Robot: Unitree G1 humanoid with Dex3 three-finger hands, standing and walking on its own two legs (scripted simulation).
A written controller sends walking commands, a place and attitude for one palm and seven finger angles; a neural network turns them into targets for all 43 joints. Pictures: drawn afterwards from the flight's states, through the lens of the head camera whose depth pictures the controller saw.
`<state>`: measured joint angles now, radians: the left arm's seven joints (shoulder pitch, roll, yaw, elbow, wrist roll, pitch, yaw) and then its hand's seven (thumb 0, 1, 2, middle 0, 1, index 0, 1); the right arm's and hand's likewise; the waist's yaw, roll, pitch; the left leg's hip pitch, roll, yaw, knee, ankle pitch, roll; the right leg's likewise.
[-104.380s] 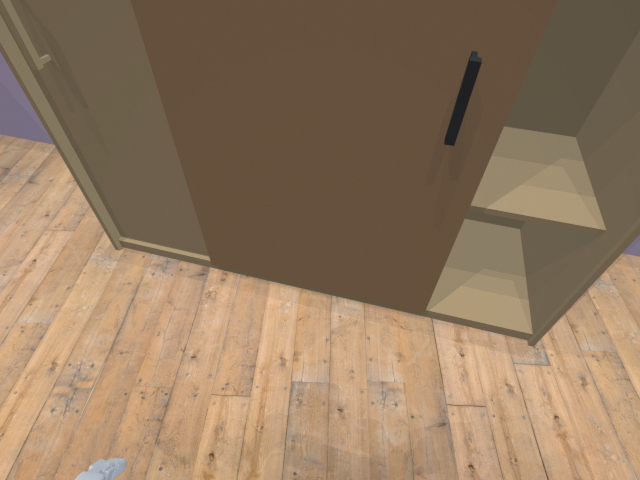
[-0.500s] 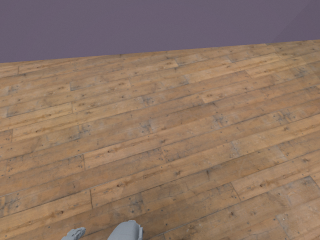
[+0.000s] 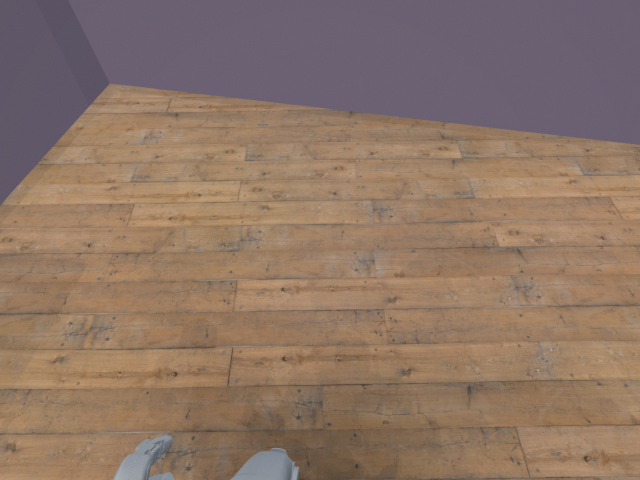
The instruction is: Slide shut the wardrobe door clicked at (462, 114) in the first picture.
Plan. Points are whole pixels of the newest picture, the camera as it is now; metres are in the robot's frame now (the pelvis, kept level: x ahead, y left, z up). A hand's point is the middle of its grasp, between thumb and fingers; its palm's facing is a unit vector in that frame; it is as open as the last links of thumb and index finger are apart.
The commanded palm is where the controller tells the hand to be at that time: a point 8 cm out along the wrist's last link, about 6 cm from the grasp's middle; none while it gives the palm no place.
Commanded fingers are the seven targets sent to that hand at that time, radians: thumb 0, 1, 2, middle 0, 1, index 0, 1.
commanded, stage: turn to face it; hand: left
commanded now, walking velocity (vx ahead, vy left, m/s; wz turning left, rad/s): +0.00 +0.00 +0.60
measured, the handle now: out of the picture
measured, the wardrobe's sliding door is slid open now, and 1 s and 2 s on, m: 0.00 0.00 0.00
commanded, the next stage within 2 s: none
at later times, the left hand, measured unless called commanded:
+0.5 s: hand out of the picture +0.05 +0.25 -0.15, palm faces +0.30 -0.92 -0.24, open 7.4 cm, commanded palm none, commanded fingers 0.00 0.90 0.90 -0.20 -0.30 -0.20 -0.30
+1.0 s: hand out of the picture -0.05 +0.24 -0.17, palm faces +0.58 -0.78 -0.24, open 7.4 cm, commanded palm none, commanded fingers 0.00 0.90 0.90 -0.20 -0.30 -0.20 -0.30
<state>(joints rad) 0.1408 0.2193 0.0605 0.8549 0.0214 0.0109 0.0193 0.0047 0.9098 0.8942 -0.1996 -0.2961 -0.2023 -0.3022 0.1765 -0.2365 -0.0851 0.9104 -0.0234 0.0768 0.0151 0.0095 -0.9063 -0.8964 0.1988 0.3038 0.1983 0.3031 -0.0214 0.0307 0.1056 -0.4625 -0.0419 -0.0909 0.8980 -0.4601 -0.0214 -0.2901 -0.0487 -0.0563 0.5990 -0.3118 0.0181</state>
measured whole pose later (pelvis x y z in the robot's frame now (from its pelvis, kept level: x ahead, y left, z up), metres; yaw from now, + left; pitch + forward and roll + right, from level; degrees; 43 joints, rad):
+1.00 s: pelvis +0.00 +0.01 +0.00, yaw +35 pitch +0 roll +0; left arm 0.16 0.26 0.08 0.90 0.01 0.07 0.01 0.01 0.91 0.89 -0.20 -0.30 -0.20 -0.30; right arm 0.16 -0.23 -0.07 0.89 -0.03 0.03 0.00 0.01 -0.91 -0.90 0.20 0.30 0.20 0.30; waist -0.01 -0.05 0.12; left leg -0.35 -0.02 -0.02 0.63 -0.28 0.01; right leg -0.45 -0.09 -0.04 1.08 -0.51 0.08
